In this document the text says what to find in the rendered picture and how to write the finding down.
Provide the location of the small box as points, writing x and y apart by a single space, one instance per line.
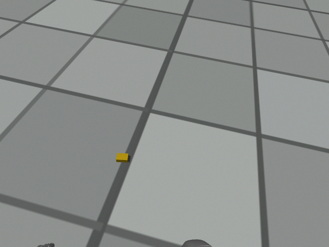
122 157

